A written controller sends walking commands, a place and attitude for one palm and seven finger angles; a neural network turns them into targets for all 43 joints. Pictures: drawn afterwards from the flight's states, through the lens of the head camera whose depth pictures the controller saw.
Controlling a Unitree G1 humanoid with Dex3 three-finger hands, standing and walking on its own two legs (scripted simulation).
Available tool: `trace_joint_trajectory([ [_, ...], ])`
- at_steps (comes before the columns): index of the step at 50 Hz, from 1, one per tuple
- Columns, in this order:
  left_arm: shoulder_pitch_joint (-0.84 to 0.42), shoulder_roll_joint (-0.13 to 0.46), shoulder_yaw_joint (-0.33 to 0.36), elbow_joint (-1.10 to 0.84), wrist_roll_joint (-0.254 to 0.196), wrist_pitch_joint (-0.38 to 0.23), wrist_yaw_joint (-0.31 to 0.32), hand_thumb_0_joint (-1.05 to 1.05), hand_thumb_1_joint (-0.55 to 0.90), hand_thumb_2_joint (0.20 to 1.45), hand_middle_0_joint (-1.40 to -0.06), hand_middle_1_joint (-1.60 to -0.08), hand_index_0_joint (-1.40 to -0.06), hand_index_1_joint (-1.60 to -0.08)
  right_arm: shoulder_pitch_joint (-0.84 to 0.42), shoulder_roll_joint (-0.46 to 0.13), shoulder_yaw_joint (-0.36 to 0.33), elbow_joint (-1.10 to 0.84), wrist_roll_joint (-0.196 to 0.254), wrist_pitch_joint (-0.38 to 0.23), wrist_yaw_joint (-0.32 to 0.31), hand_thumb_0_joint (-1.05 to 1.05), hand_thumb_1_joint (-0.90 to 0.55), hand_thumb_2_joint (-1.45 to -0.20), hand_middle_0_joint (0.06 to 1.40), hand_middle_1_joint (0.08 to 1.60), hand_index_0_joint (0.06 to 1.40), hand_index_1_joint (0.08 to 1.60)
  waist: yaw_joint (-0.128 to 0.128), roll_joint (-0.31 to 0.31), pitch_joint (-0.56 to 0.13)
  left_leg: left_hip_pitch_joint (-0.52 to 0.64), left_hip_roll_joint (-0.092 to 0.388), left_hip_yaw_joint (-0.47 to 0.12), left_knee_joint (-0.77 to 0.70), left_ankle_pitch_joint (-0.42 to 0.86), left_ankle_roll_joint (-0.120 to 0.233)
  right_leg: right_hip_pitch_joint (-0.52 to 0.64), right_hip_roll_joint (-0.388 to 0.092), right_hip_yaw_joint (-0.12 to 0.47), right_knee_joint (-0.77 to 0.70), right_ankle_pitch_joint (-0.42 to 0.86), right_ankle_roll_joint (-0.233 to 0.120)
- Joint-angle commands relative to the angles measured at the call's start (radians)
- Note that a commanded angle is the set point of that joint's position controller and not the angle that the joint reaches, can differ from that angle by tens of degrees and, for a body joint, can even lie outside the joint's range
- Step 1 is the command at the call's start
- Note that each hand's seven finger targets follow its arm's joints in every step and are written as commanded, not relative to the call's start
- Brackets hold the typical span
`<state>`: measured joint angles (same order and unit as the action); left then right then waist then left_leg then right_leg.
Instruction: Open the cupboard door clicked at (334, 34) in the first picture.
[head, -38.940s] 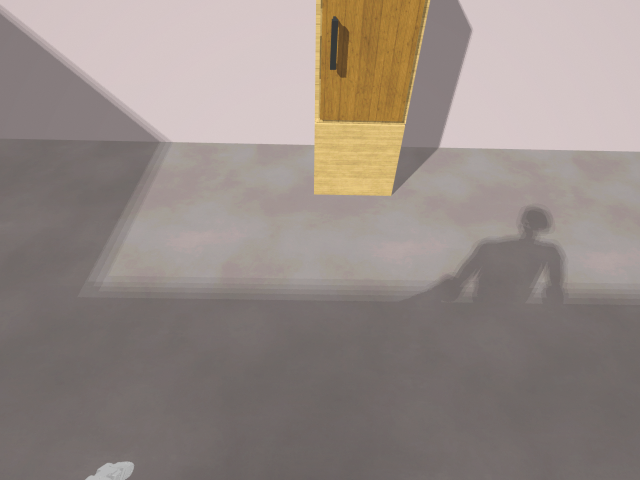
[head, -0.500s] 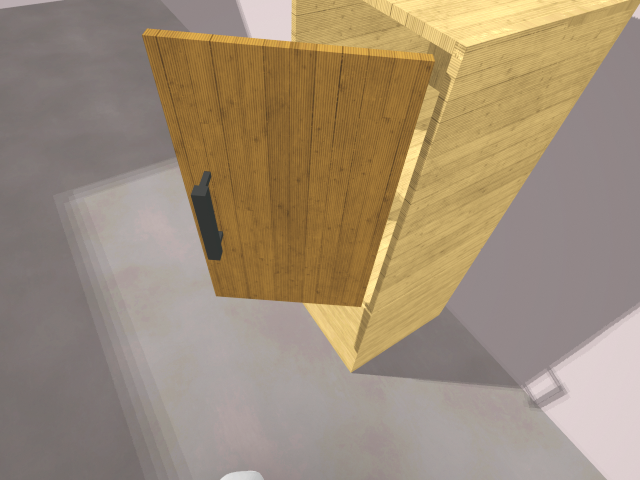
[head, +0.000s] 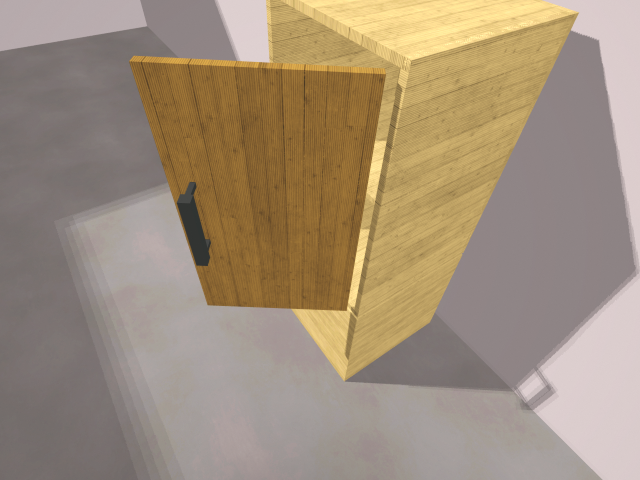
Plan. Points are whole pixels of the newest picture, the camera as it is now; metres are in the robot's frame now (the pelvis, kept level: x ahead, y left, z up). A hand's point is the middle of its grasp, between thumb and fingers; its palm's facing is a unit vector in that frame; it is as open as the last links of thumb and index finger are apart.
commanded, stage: come to a stop and stand still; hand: left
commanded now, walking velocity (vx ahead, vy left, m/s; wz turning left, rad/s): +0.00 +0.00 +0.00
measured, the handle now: (197, 225) +0.53 +0.26 -0.04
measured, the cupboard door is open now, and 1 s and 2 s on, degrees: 54 54 54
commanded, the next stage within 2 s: look again from close up in 0.12 s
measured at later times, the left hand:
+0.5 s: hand out of the picture +0.02 +0.22 -0.18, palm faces +0.00 -0.98 -0.20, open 7.4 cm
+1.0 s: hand (136, 385) +0.23 +0.25 -0.02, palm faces +0.23 -0.96 -0.12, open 7.6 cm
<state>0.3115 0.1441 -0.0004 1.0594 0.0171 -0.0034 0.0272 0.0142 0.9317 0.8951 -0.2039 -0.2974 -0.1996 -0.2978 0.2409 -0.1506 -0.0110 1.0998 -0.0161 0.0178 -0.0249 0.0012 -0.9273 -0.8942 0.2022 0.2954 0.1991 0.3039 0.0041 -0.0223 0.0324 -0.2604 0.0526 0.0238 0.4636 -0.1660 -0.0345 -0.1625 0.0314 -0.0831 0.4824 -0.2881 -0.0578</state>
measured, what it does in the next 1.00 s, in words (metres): shifts its weight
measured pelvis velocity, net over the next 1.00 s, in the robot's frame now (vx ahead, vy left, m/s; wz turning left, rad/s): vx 0.02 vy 0.06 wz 0.01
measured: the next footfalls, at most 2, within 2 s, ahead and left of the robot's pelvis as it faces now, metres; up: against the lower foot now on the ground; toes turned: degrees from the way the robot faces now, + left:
none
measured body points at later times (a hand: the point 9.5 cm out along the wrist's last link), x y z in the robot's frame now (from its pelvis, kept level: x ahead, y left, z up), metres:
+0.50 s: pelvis +0.01 +0.05 -0.01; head +0.01 +0.06 +0.44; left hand +0.03 +0.28 -0.16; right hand +0.00 -0.16 -0.16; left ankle +0.04 +0.14 -0.74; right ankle -0.01 -0.08 -0.74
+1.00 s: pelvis +0.02 +0.06 -0.02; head +0.02 +0.06 +0.43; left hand +0.21 +0.30 -0.01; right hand +0.14 -0.18 -0.12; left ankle +0.04 +0.14 -0.74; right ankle +0.01 -0.05 -0.74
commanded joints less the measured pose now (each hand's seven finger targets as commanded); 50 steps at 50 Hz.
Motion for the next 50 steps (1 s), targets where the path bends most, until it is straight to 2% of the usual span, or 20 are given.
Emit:
trace_joint_trajectory([
  [1, 0.055, 0.098, 0.02, -0.015, -0.007, -0.015, 0.001, 0.0, 0.9, 0.9, -0.2, -0.3, -0.2, -0.3, 0.038, -0.055, -0.001, -0.021, -0.001, -0.018, -0.001, 0.0, -0.9, -0.9, 0.2, 0.3, 0.2, 0.3, 0.001, 0.009, 0.069, 0.031, 0.024, -0.038, -0.065, -0.04, 0.033, -0.12, -0.151, 0.171, -0.229, -0.11, 0.009],
  [10, 0.081, 0.072, 0.017, 0.009, -0.01, -0.017, 0.003, 0.0, 0.9, 0.9, -0.2, -0.3, -0.2, -0.3, 0.109, -0.041, 0.007, 0.014, 0.0, -0.027, -0.005, 0.0, -0.9, -0.9, 0.2, 0.3, 0.2, 0.3, 0.004, 0.021, 0.068, 0.009, 0.033, -0.053, -0.1, -0.036, 0.037, -0.085, -0.136, 0.146, -0.206, -0.064, 0.006],
  [11, 0.159, 0.091, 0.01, 0.038, 0.011, -0.048, 0.044, 0.0, 0.9, 0.9, -0.2, -0.3, -0.2, -0.3, -0.023, -0.085, 0.0, -0.05, 0.003, -0.044, 0.003, 0.0, -0.9, -0.9, 0.2, 0.3, 0.2, 0.3, 0.049, 0.09, 0.101, -0.036, 0.019, -0.02, 0.135, -0.022, 0.014, -0.117, -0.207, 0.264, -0.206, 0.397, 0.045],
  [12, 0.083, 0.159, 0.017, -0.013, 0.004, -0.054, 0.038, 0.0, 0.9, 0.9, -0.2, -0.3, -0.2, -0.3, 0.072, -0.024, 0.0, -0.077, 0.006, -0.028, 0.01, 0.0, -0.9, -0.9, 0.2, 0.3, 0.2, 0.3, -0.041, 0.062, 0.014, -0.036, 0.004, -0.027, 0.173, -0.155, 0.025, -0.102, -0.276, 0.276, -0.215, 0.217, -0.01],
  [13, 0.054, 0.153, 0.024, -0.029, 0.006, -0.06, 0.03, 0.0, 0.9, 0.9, -0.2, -0.3, -0.2, -0.3, 0.076, -0.019, 0.002, -0.069, -0.004, -0.023, 0.014, 0.0, -0.9, -0.9, 0.2, 0.3, 0.2, 0.3, -0.027, 0.086, 0.009, -0.011, 0.003, -0.016, 0.169, -0.146, 0.025, -0.112, -0.285, 0.262, -0.209, 0.224, -0.042],
  [14, 0.028, 0.155, 0.023, -0.035, 0.005, -0.058, 0.029, 0.0, 0.9, 0.9, -0.2, -0.3, -0.2, -0.3, 0.112, -0.024, -0.001, -0.071, 0.0, -0.022, 0.015, 0.0, -0.9, -0.9, 0.2, 0.3, 0.2, 0.3, -0.05, 0.019, -0.006, 0.003, 0.005, -0.007, 0.153, -0.133, 0.028, -0.123, -0.245, 0.208, -0.199, 0.081, -0.052],
  [16, 0.03, 0.116, 0.022, -0.037, 0.002, -0.056, 0.028, 0.0, 0.9, 0.9, -0.2, -0.3, -0.2, -0.3, 0.15, -0.035, 0.0, -0.073, 0.0, -0.036, 0.015, 0.0, -0.9, -0.9, 0.2, 0.3, 0.2, 0.3, -0.049, -0.067, -0.03, 0.031, 0.001, -0.024, 0.091, -0.043, 0.039, -0.115, -0.183, 0.163, -0.142, 0.066, -0.037],
  [19, 0.047, 0.084, 0.019, -0.041, -0.001, -0.034, 0.028, 0.0, 0.9, 0.9, -0.2, -0.3, -0.2, -0.3, 0.144, -0.068, 0.002, -0.076, -0.004, -0.052, 0.009, 0.0, -0.9, -0.9, 0.2, 0.3, 0.2, 0.3, -0.02, 0.09, 0.014, -0.022, 0.04, -0.093, 0.0, 0.026, 0.066, -0.098, -0.113, 0.108, -0.05, -0.019, -0.005],
  [21, 0.076, 0.078, 0.017, -0.034, -0.002, -0.024, 0.023, 0.0, 0.9, 0.9, -0.2, -0.3, -0.2, -0.3, 0.109, -0.077, 0.0, -0.089, -0.002, -0.047, 0.002, 0.0, -0.9, -0.9, 0.2, 0.3, 0.2, 0.3, -0.001, 0.103, 0.067, -0.1, 0.057, -0.141, -0.069, -0.094, 0.087, -0.086, -0.092, 0.099, -0.04, -0.053, 0.008],
  [27, 0.077, 0.078, 0.016, -0.039, 0.003, -0.012, 0.018, 0.0, 0.9, 0.9, -0.2, -0.3, -0.2, -0.3, 0.096, -0.114, -0.007, -0.091, -0.003, -0.05, 0.001, 0.0, -0.9, -0.9, 0.2, 0.3, 0.2, 0.3, 0.009, 0.058, 0.064, -0.103, 0.075, -0.196, -0.174, -0.204, 0.105, -0.062, -0.086, 0.073, -0.007, -0.016, 0.022],
  [35, 0.066, 0.115, 0.016, -0.039, 0.003, -0.017, 0.014, 0.0, 0.9, 0.9, -0.2, -0.3, -0.2, -0.3, 0.068, -0.136, -0.007, -0.083, 0.0, -0.061, 0.0, 0.0, -0.9, -0.9, 0.2, 0.3, 0.2, 0.3, 0.008, 0.054, -0.022, 0.015, 0.06, -0.144, -0.137, -0.014, 0.1, -0.04, -0.119, 0.095, -0.048, 0.067, 0.03],
  [39, 0.057, 0.129, 0.015, -0.032, 0.003, -0.017, 0.014, 0.0, 0.9, 0.9, -0.2, -0.3, -0.2, -0.3, 0.058, -0.144, -0.006, -0.075, 0.003, -0.063, -0.001, 0.0, -0.9, -0.9, 0.2, 0.3, 0.2, 0.3, 0.003, 0.05, -0.024, 0.044, 0.055, -0.121, -0.112, 0.087, 0.097, -0.033, -0.127, 0.098, -0.06, 0.106, 0.036],
  [40, 0.075, 0.124, 0.004, -0.007, 0.014, -0.018, 0.049, 0.0, 0.9, 0.9, -0.2, -0.3, -0.2, -0.3, 0.023, -0.17, -0.004, -0.128, 0.016, -0.051, 0.004, 0.0, -0.9, -0.9, 0.2, 0.3, 0.2, 0.3, 0.0, 0.037, 0.025, 0.016, 0.076, -0.092, 0.004, 0.189, 0.065, -0.074, -0.129, 0.108, -0.069, 0.086, 0.041],
  [41, -0.648, 0.406, 0.211, -1.631, -0.161, -0.223, 0.07, 0.0, 0.877, 0.89, -0.202, -0.315, -0.202, -0.315, 0.051, -0.3, -0.051, -0.488, 0.061, -0.202, -0.019, 0.0, -0.9, -0.9, 0.2, 0.3, 0.2, 0.3, -0.119, 0.228, -0.468, 0.348, -0.021, -0.104, -0.034, 0.246, 0.013, -0.121, -0.033, -0.01, 0.024, 0.238, 0.025],
  [42, -0.144, 0.329, 0.169, -1.387, -0.097, -0.175, 0.099, 0.0, 0.853, 0.88, -0.203, -0.33, -0.203, -0.33, -0.026, -0.207, 0.004, -0.418, 0.055, -0.304, -0.05, 0.0, -0.9, -0.9, 0.2, 0.3, 0.2, 0.3, -0.002, 0.367, -0.441, 0.433, 0.06, -0.172, -0.096, 0.299, -0.033, -0.21, -0.034, 0.016, 0.177, 0.014, 0.018],
  [43, -0.088, 0.252, 0.114, -1.267, -0.104, -0.118, 0.141, 0.0, 0.83, 0.87, -0.205, -0.345, -0.205, -0.345, -0.029, -0.197, -0.006, -0.346, 0.055, -0.324, -0.058, 0.0, -0.9, -0.9, 0.2, 0.3, 0.2, 0.3, -0.011, 0.329, -0.356, 0.293, 0.039, -0.165, -0.137, 0.166, -0.064, -0.245, -0.038, 0.016, 0.214, -0.093, 0.027],
  [44, 0.197, -0.029, -0.045, -1.009, -0.135, -0.029, 0.132, 0.0, 0.807, 0.86, -0.207, -0.36, -0.207, -0.36, -0.007, -0.154, -0.01, -0.331, 0.07, -0.316, -0.046, 0.0, -0.9, -0.9, 0.2, 0.3, 0.2, 0.3, -0.045, 0.178, -0.156, 0.183, 0.039, -0.163, -0.154, 0.056, -0.031, -0.316, -0.035, 0.009, 0.208, -0.121, 0.033],
  [46, 0.03, 0.059, 0.042, -1.164, -0.172, -0.12, 0.101, 0.0, 0.76, 0.84, -0.21, -0.39, -0.21, -0.39, -0.044, -0.218, -0.039, -0.44, 0.056, -0.325, -0.038, 0.0, -0.9, -0.9, 0.2, 0.3, 0.2, 0.3, -0.052, 0.108, -0.035, 0.003, 0.003, -0.142, -0.046, -0.136, 0.011, -0.319, -0.04, -0.005, 0.118, -0.089, 0.029],
  [48, 0.175, 0.087, 0.135, -0.953, -0.17, -0.223, 0.046, 0.0, 0.713, 0.82, -0.213, -0.42, -0.213, -0.42, -0.047, -0.222, -0.048, -0.474, 0.038, -0.314, -0.03, 0.0, -0.9, -0.9, 0.2, 0.3, 0.2, 0.3, -0.023, -0.019, 0.002, -0.151, -0.044, -0.094, 0.098, -0.151, 0.026, -0.362, -0.031, -0.024, 0.082, -0.079, 0.026],
  [50, 0.311, 0.063, 0.188, -0.833, -0.215, -0.363, -0.049, 0.0, 0.667, 0.8, -0.217, -0.45, -0.217, -0.45, -0.096, -0.212, -0.058, -0.525, 0.024, -0.297, -0.014, 0.0, -0.9, -0.9, 0.2, 0.3, 0.2, 0.3, 0.026, -0.202, -0.06, -0.308, -0.049, -0.077, 0.238, -0.147, 0.019, -0.477, -0.018, -0.032, 0.212, -0.133, 0.024],
])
